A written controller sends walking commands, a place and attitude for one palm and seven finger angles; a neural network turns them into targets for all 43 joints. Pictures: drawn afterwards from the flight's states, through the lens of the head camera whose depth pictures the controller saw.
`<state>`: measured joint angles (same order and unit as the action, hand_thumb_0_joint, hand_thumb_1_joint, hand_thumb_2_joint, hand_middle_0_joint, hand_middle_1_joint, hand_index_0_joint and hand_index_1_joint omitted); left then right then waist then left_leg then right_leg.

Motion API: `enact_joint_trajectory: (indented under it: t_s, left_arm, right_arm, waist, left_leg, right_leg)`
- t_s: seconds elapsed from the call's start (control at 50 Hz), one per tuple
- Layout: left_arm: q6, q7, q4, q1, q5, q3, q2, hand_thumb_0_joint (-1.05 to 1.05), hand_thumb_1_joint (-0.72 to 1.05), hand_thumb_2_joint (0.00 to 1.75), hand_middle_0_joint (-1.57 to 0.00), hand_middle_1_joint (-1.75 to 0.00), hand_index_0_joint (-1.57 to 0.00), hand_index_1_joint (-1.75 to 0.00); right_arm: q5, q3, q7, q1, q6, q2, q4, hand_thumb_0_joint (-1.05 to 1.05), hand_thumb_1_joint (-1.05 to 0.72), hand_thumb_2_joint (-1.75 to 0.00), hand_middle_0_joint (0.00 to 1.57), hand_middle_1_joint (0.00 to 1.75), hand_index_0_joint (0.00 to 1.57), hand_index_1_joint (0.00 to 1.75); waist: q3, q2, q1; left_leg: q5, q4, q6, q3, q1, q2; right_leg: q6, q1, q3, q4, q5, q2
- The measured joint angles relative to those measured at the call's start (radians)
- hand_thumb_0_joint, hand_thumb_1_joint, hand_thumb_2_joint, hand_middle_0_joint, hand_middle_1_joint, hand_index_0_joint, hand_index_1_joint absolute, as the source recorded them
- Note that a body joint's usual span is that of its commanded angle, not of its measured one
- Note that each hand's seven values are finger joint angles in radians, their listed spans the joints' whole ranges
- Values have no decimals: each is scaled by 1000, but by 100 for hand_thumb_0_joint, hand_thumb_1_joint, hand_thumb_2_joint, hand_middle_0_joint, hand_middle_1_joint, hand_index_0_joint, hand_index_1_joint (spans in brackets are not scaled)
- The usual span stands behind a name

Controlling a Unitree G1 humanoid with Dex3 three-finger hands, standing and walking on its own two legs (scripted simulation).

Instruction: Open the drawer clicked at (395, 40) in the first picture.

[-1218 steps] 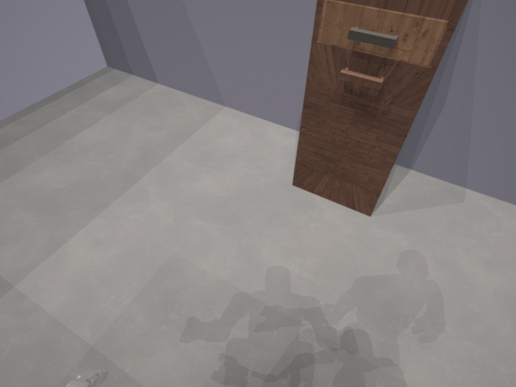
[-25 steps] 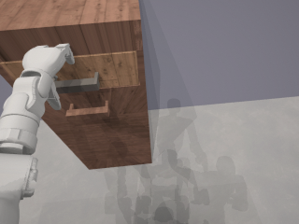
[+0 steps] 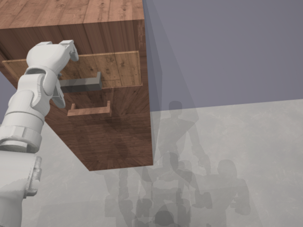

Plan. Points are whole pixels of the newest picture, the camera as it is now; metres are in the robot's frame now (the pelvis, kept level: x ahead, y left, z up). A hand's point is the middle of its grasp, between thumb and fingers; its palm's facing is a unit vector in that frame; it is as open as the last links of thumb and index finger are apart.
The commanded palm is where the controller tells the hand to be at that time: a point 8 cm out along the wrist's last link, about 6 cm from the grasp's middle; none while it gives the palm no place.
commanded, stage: lower the fingers behind the handle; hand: left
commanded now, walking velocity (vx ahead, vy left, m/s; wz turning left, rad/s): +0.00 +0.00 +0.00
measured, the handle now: (77, 80) +0.52 +0.24 +0.08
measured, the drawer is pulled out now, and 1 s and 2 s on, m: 0.00 0.00 0.00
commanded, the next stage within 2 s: close the thumb around the handle in 1.44 s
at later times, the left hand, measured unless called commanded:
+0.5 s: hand (67, 87) +0.47 +0.25 +0.10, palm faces +0.00 +0.01 -1.00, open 13.8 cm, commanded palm +0.45 +0.26 +0.16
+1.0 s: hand (68, 86) +0.47 +0.25 +0.10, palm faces -0.01 +0.03 -1.00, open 13.6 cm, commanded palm +0.46 +0.26 +0.12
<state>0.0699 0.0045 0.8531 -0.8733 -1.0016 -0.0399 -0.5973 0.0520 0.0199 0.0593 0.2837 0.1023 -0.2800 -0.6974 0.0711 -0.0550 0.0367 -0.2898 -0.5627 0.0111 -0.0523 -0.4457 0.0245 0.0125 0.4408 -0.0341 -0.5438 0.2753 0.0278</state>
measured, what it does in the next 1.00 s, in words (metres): stands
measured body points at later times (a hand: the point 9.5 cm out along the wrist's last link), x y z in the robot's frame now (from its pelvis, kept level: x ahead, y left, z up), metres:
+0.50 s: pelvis +0.00 +0.00 -0.01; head +0.07 -0.01 +0.44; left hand +0.46 +0.25 +0.15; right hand +0.04 -0.28 -0.14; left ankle -0.01 +0.11 -0.73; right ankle -0.01 -0.13 -0.73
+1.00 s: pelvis -0.02 +0.00 -0.01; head +0.05 -0.01 +0.43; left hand +0.47 +0.24 +0.16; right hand +0.03 -0.28 -0.14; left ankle -0.01 +0.11 -0.73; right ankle -0.01 -0.13 -0.73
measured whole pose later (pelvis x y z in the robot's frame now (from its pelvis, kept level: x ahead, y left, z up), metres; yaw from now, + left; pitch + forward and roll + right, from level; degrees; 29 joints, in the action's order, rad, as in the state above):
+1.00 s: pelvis -0.02 +0.00 -0.01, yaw -1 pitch +13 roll +0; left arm 0.07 0.15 1.05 -0.93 -1.08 -0.03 -0.60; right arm 0.04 0.01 0.07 0.32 0.07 -0.28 -0.68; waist 0.09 -0.04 0.08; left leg -0.29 -0.65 0.01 -0.06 -0.59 0.04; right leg 0.01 0.59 -0.03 -0.63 0.28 0.02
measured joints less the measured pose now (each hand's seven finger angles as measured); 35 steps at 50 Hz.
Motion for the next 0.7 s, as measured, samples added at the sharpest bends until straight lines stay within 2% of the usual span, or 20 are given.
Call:
enact_joint_trajectory:
  t_s: [0.14, 0.24, 0.34, 0.4, 0.46, 0.58, 0.7]
  left_arm:
    - [-1, 9, 36, -16, -16, 11, -8, 0, -48, 30, -35, -123, -34, -125]
    - [-10, -7, 80, 5, -28, 10, -21, 0, -49, 30, -33, -122, -32, -123]
    - [49, -5, 64, 51, -28, 38, -23, 0, -48, 30, -33, -121, -32, -121]
    - [89, 28, 41, 59, -38, 48, -23, 0, -48, 30, -32, -120, -32, -121]
    - [102, 74, 31, 50, -50, 54, -18, 0, -48, 30, -34, -121, -32, -120]
    - [66, 149, 57, 48, -51, 40, 13, 0, -48, 30, -40, -124, -35, -123]
    - [-1, 160, 114, 20, -50, 22, 37, 0, -48, 30, -39, -122, -36, -127]
  right_arm:
    - [-2, -4, 2, 1, 0, 1, 9, 1, -90, -90, 21, 30, 20, 30]
    - [-1, -5, 6, 5, 0, -1, 19, 1, -90, -90, 21, 30, 20, 30]
    - [-6, 5, 15, 20, -11, 0, 23, 1, -90, -90, 21, 30, 20, 30]
    - [-12, 15, 17, 30, -19, 2, 14, 1, -90, -90, 21, 30, 20, 30]
    - [-18, 24, 12, 38, -26, 2, -1, 1, -90, -90, 21, 30, 20, 30]
    - [-19, 26, -5, 42, -22, 1, -27, 1, -90, -90, 20, 30, 20, 30]
    - [-13, 11, -12, 27, -16, 12, -23, 1, -90, -90, 21, 30, 20, 30]
  waist:
    - [10, 1, 6]
    - [8, -1, 16]
    - [-8, 3, 22]
    - [-12, 8, 23]
    - [-8, 10, 23]
    - [14, 0, 20]
    - [24, -2, 29]
  left_leg:
    - [2, -8, -4, -3, -19, 6]
    - [2, -13, -6, -8, -28, 11]
    - [-2, -28, -6, -4, -49, 13]
    - [-8, -46, -7, 3, -72, 14]
    - [-16, -63, -6, 7, -96, 14]
    - [-24, -76, -2, 7, -111, 11]
    - [-19, -67, 0, 1, -100, 9]
  right_leg:
    - [-5, 23, 4, -12, -2, -6]
    - [-7, 35, 9, -18, -3, -10]
    - [-8, 53, 6, -29, 0, -12]
    - [-8, 70, -1, -40, 5, -12]
    - [-8, 90, -5, -52, 11, -12]
    - [-4, 103, -3, -60, 16, -9]
    - [-2, 96, 2, -57, 12, -7]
